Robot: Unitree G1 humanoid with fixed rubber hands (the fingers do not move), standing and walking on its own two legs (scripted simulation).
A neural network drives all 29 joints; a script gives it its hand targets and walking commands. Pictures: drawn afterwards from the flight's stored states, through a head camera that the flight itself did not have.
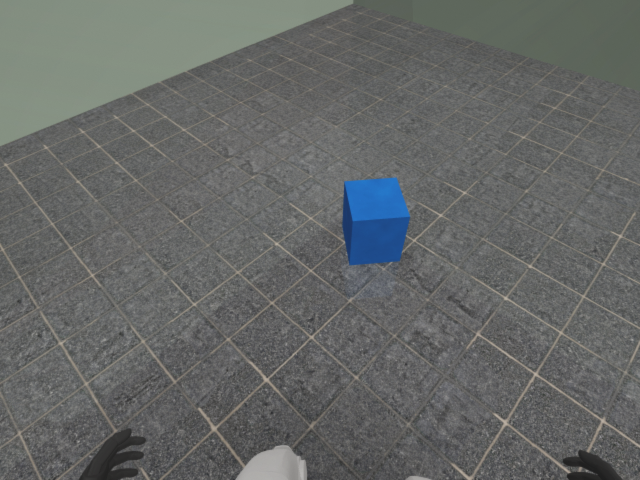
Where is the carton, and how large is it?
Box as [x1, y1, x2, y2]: [342, 178, 409, 264]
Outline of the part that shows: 396,178 344,181 342,226 349,264 399,260 409,215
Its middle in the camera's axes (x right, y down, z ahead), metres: +0.21 -0.07 +1.48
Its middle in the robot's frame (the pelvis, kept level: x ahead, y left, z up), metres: +1.08 -0.14 -0.61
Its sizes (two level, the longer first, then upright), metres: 0.210 0.200 0.250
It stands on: the floor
